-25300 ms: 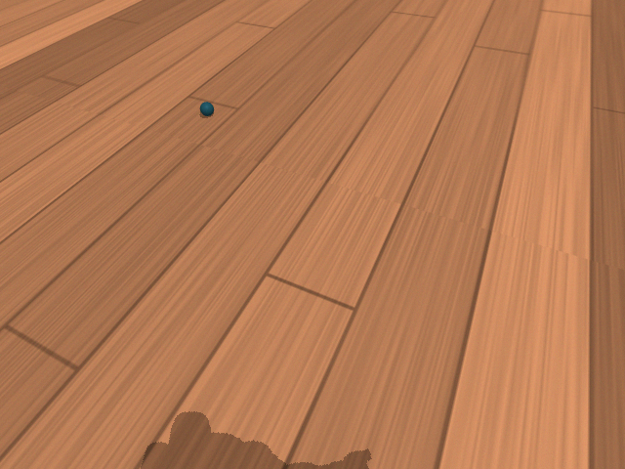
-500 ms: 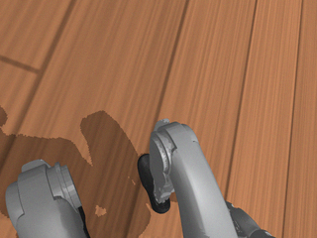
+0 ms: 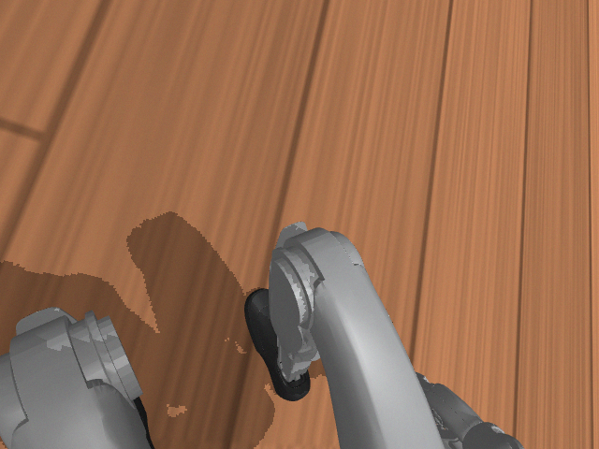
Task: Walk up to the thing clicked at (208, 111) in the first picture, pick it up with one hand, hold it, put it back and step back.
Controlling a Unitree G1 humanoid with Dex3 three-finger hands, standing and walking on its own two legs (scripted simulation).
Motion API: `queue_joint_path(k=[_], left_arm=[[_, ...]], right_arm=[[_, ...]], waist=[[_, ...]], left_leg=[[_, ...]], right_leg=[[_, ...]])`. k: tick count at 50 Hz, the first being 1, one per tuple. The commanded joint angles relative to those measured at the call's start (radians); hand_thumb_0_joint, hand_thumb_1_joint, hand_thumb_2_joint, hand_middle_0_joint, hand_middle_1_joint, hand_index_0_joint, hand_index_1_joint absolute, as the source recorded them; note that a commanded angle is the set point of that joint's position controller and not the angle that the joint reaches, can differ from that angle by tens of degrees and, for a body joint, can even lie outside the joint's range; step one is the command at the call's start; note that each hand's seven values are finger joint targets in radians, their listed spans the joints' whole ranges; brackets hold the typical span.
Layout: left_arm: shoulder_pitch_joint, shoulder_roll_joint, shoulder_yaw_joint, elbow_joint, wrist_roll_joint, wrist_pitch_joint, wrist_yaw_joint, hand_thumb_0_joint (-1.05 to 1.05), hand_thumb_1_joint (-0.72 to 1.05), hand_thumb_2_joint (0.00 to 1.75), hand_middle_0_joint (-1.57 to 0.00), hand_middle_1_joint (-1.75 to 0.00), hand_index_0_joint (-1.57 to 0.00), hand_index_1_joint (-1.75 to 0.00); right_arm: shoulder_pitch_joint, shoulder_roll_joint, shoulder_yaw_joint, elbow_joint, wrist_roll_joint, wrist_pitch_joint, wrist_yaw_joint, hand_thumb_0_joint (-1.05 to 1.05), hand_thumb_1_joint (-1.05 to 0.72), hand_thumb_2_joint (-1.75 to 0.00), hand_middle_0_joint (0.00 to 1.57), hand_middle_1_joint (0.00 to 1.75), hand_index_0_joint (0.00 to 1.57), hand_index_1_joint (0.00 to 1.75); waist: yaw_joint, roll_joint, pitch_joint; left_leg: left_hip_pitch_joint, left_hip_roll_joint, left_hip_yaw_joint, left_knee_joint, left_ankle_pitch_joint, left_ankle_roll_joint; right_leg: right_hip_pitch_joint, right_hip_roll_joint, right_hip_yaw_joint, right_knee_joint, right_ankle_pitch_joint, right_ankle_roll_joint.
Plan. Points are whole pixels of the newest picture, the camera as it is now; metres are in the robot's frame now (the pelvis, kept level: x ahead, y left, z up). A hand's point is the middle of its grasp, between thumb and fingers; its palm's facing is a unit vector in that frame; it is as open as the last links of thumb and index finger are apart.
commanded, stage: rest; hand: left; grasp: from above
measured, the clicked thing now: out of the picture +0.46 +0.35 -0.27
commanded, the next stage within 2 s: open in 0.08 s
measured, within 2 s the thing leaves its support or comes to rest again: rests again in 0.42 s
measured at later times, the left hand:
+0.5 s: hand out of the picture +0.46 +0.35 -0.23, palm faces -0.43 -0.15 -0.89, open 11.1 cm
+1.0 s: hand out of the picture +0.46 +0.35 -0.23, palm faces -0.44 -0.16 -0.88, open 13.7 cm
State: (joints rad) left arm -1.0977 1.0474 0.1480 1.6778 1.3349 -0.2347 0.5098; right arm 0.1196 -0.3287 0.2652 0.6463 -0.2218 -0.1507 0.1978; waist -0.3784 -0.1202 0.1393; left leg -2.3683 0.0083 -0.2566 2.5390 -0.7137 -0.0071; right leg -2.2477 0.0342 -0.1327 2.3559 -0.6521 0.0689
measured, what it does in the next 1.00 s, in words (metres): stands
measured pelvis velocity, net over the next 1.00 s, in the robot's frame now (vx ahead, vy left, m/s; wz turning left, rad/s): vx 0.00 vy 0.00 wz -0.01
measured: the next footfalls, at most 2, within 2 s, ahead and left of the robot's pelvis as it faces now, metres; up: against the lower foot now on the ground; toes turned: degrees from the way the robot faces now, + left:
none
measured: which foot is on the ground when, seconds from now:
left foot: down 0.00-1.00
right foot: down 0.00-1.00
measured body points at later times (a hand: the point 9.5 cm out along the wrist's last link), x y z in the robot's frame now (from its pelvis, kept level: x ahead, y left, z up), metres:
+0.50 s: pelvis +0.00 +0.00 +0.00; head +0.27 +0.13 +0.33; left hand +0.48 +0.35 -0.18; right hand +0.05 -0.26 -0.05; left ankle +0.06 +0.13 -0.27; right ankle +0.12 -0.13 -0.27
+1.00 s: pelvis +0.00 +0.00 +0.00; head +0.28 +0.13 +0.33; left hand +0.48 +0.35 -0.18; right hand +0.06 -0.26 -0.05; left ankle +0.06 +0.13 -0.27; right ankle +0.12 -0.13 -0.27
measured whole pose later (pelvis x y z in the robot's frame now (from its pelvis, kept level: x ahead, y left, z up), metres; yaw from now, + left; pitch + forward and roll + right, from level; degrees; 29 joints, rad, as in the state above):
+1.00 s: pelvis +0.00 +0.00 +0.00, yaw -1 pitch +29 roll -15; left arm -1.10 1.08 0.13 1.66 1.29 -0.24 0.49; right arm 0.10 -0.35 0.30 0.62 -0.22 -0.18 0.21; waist -0.38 -0.13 0.17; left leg -2.35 0.01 -0.27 2.54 -0.72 -0.01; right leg -2.23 0.04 -0.15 2.34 -0.64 0.07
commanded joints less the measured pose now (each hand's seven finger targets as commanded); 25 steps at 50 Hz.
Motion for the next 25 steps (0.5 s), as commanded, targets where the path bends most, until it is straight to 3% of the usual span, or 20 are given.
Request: queue_joint_path(k=[1, 4, 7, 8, 9, 10, 14, 19, 20, 21, 25], left_arm=[[-0.284, 0.259, 0.001, -0.144, -0.012, 0.003, 0.046, 0.0, 0.61, 0.93, -0.91, -0.94, -0.94, -0.9], [-0.266, 0.273, 0.01, -0.11, -0.009, -0.001, 0.05, 0.0, 0.61, 0.92, -0.9, -0.94, -0.93, -0.9], [-0.279, 0.248, -0.018, -0.109, -0.011, -0.01, 0.053, 0.0, 0.63, 0.92, -0.92, -0.93, -0.95, -0.89], [-0.262, 0.279, 0.006, -0.084, -0.012, -0.007, 0.057, 0.0, 0.6, 0.92, -0.9, -0.94, -0.94, -0.9], [-0.266, 0.286, 0.0, -0.088, -0.01, -0.008, 0.056, 0.0, 0.6, 0.92, -0.9, -0.92, -0.94, -0.89], [-0.278, 0.243, -0.027, -0.092, -0.015, -0.009, 0.051, 0.0, 0.52, 0.91, -0.82, -0.92, -0.86, -0.89], [-0.271, 0.281, -0.009, -0.094, -0.013, -0.01, 0.055, 0.0, 0.2, 0.81, -0.51, -0.92, -0.55, -0.88], [-0.277, 0.27, -0.026, -0.098, -0.023, -0.018, 0.061, 0.0, -0.14, 0.82, -0.33, -0.94, -0.36, -0.91], [-0.274, 0.29, -0.009, -0.098, -0.025, -0.018, 0.061, 0.0, -0.18, 0.84, -0.3, -0.96, -0.34, -0.93], [-0.282, 0.262, -0.028, -0.099, -0.026, -0.018, 0.056, 0.0, -0.2, 0.82, -0.27, -0.97, -0.31, -0.93], [-0.265, 0.296, -0.014, -0.086, -0.029, -0.009, 0.062, 0.0, -0.31, 0.92, -0.21, -1.03, -0.24, -1.01]], right_arm=[[0.199, -0.334, -0.096, 0.01, -0.002, -0.005, -0.013, 0.0, -0.9, -0.9, 0.2, 0.3, 0.2, 0.3], [0.2, -0.346, -0.096, 0.008, -0.004, -0.007, -0.013, 0.0, -0.9, -0.9, 0.2, 0.3, 0.2, 0.3], [0.188, -0.336, -0.083, -0.004, -0.008, -0.011, -0.008, 0.0, -0.9, -0.9, 0.2, 0.3, 0.2, 0.3], [0.196, -0.341, -0.082, 0.01, -0.01, -0.011, -0.011, 0.0, -0.9, -0.9, 0.2, 0.3, 0.2, 0.3], [0.199, -0.343, -0.081, 0.009, -0.005, -0.012, -0.01, 0.0, -0.9, -0.9, 0.2, 0.3, 0.2, 0.3], [0.192, -0.346, -0.079, -0.012, -0.006, -0.017, -0.008, 0.0, -0.9, -0.9, 0.2, 0.3, 0.2, 0.3], [0.199, -0.357, -0.076, -0.008, -0.006, -0.025, -0.007, 0.0, -0.9, -0.9, 0.2, 0.3, 0.2, 0.3], [0.186, -0.35, -0.07, -0.006, -0.002, -0.031, -0.005, 0.0, -0.9, -0.9, 0.2, 0.3, 0.2, 0.3], [0.195, -0.357, -0.074, -0.002, -0.003, -0.034, -0.005, 0.0, -0.9, -0.9, 0.2, 0.3, 0.2, 0.3], [0.201, -0.36, -0.074, -0.005, -0.005, -0.037, -0.003, 0.0, -0.9, -0.9, 0.2, 0.3, 0.2, 0.3], [0.187, -0.357, -0.069, -0.004, -0.003, -0.037, -0.004, 0.0, -0.9, -0.9, 0.2, 0.3, 0.2, 0.3]], waist=[[-0.047, 0.564, -0.649], [-0.053, 0.554, -0.616], [-0.058, 0.549, -0.621], [-0.059, 0.521, -0.618], [-0.059, 0.526, -0.609], [-0.067, 0.516, -0.601], [-0.067, 0.527, -0.598], [-0.06, 0.523, -0.604], [-0.064, 0.522, -0.595], [-0.072, 0.523, -0.583], [-0.054, 0.529, -0.597]], left_leg=[[0.564, 0.029, 0.12, -0.265, 0.245, 0.011], [0.558, 0.031, 0.108, -0.267, 0.232, 0.008], [0.534, 0.029, 0.109, -0.27, 0.229, 0.012], [0.523, 0.03, 0.11, -0.259, 0.215, 0.018], [0.507, 0.031, 0.113, -0.256, 0.212, 0.019], [0.515, 0.028, 0.112, -0.256, 0.224, 0.016], [0.525, 0.031, 0.104, -0.253, 0.237, 0.014], [0.518, 0.034, 0.103, -0.255, 0.215, 0.014], [0.516, 0.035, 0.101, -0.253, 0.214, 0.014], [0.524, 0.033, 0.099, -0.253, 0.218, 0.01], [0.507, 0.034, 0.099, -0.265, 0.193, 0.012]], right_leg=[[0.323, 0.042, -0.125, -0.175, 0.258, -0.09], [0.299, 0.04, -0.134, -0.17, 0.24, -0.091], [0.332, 0.043, -0.134, -0.179, 0.248, -0.087], [0.334, 0.046, -0.134, -0.184, 0.242, -0.084], [0.335, 0.046, -0.129, -0.183, 0.237, -0.084], [0.325, 0.044, -0.133, -0.184, 0.245, -0.085], [0.326, 0.043, -0.138, -0.178, 0.253, -0.084], [0.336, 0.047, -0.136, -0.183, 0.241, -0.085], [0.327, 0.047, -0.139, -0.181, 0.237, -0.084], [0.313, 0.043, -0.143, -0.181, 0.238, -0.085], [0.334, 0.047, -0.141, -0.187, 0.22, -0.085]])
